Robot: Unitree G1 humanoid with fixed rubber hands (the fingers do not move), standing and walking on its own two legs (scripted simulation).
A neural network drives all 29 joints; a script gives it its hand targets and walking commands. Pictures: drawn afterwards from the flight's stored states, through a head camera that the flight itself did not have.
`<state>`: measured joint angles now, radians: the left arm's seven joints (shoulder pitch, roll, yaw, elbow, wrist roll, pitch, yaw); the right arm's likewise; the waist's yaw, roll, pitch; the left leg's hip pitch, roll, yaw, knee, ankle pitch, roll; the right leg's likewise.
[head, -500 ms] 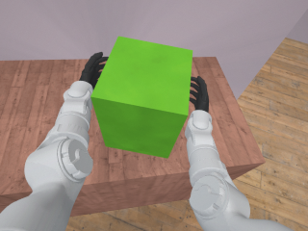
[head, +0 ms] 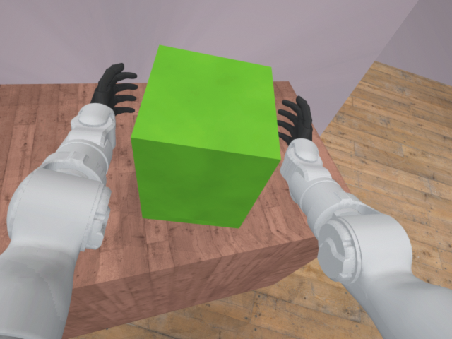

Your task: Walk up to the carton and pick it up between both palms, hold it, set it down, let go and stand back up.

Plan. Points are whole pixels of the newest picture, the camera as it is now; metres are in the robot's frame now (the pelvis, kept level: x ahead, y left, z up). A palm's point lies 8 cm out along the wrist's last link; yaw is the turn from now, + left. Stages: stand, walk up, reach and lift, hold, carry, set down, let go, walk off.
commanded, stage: set down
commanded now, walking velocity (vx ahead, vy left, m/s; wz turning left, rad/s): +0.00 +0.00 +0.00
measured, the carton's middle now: (203, 146) +0.47 -0.02 +0.04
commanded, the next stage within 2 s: none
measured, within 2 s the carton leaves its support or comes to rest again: neither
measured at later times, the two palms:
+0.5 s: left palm (97, 52) +0.49 +0.14 +0.22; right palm (347, 105) +0.41 -0.20 +0.21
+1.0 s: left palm (93, 61) +0.49 +0.15 +0.20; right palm (326, 113) +0.41 -0.18 +0.19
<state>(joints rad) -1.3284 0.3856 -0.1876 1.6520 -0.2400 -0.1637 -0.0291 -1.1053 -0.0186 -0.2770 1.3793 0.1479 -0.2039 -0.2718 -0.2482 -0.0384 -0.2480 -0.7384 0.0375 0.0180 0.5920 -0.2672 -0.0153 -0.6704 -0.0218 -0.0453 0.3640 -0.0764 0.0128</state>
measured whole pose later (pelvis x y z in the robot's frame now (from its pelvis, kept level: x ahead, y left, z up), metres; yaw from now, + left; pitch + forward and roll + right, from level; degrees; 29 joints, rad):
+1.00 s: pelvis -0.02 -0.04 +0.01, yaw +2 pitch +15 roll -1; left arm -1.41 0.54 -0.19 1.60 -0.31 0.05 -0.13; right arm -1.15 0.08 -0.16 1.08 0.20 0.16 -0.40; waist -0.30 -0.06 -0.19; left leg -0.49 0.03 0.01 0.41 -0.18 -0.01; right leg -0.47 -0.03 -0.07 0.30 -0.08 0.02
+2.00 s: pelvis -0.03 -0.03 +0.01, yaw +0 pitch +3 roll -2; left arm -0.75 0.48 -0.01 0.85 -0.23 0.18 -0.19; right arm -0.54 0.08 -0.02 0.50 0.22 0.15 -0.48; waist -0.08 -0.04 0.00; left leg -0.28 0.05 0.05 0.48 -0.25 0.01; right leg -0.26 -0.01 -0.03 0.33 -0.11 0.03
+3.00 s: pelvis -0.02 -0.02 +0.01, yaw +0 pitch -6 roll -3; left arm -0.07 0.48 -0.01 0.34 -0.26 0.05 -0.22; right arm 0.10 0.12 0.07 0.27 0.10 -0.13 -0.47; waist 0.06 -0.01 0.17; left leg -0.13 0.06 0.04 0.56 -0.33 0.00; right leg -0.11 0.00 -0.03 0.40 -0.19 0.03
